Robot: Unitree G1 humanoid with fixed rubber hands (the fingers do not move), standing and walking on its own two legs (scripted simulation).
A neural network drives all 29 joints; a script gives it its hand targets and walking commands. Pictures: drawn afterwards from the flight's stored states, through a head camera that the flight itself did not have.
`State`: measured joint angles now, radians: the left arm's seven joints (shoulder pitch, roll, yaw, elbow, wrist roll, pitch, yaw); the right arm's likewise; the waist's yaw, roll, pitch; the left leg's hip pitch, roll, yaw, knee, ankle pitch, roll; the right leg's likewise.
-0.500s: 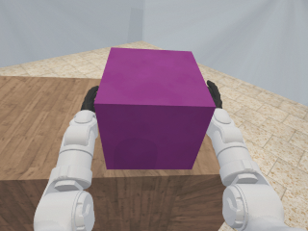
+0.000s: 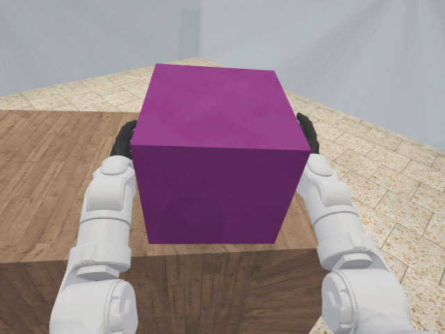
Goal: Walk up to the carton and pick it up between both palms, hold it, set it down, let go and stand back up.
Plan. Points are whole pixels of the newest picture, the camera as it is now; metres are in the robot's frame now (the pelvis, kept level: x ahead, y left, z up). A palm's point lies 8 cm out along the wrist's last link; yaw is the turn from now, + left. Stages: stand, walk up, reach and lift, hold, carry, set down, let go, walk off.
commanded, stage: reach and lift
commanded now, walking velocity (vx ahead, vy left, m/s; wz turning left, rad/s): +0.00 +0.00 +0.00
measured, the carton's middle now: (214, 153) +0.43 +0.02 +0.17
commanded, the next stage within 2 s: hold in 0.44 s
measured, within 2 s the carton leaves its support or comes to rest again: neither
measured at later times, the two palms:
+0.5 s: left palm (122, 156) +0.36 +0.18 +0.20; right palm (315, 153) +0.37 -0.15 +0.22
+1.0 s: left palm (122, 156) +0.36 +0.18 +0.20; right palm (316, 152) +0.37 -0.15 +0.22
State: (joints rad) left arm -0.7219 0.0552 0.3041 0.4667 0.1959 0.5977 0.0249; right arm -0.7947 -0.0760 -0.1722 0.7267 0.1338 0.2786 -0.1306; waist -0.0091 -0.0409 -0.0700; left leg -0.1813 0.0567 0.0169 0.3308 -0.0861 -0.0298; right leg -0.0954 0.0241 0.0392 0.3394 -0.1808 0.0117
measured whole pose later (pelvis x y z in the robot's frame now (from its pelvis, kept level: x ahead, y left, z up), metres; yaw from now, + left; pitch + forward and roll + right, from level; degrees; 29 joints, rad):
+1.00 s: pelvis +0.00 +0.00 +0.00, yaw +0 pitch -5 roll -1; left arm -0.69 0.05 0.29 0.31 0.21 0.71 0.00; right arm -0.77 -0.08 -0.14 0.57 0.18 0.39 -0.16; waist -0.04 -0.04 -0.07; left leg -0.15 0.06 0.02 0.33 -0.09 -0.03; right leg -0.07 0.02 0.04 0.34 -0.18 0.01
